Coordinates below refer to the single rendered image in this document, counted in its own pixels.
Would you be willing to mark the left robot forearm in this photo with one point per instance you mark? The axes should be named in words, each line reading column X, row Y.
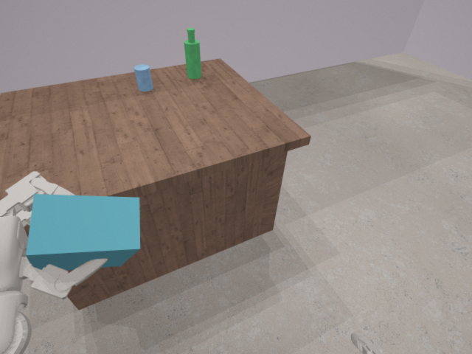
column 15, row 327

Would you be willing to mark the robot right hand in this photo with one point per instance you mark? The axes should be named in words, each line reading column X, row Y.
column 365, row 345

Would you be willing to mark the table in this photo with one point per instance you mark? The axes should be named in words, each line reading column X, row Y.
column 204, row 156

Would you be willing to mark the robot left hand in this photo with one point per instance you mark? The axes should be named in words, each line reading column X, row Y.
column 15, row 214

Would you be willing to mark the sponge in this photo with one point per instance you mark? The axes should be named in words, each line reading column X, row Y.
column 69, row 230

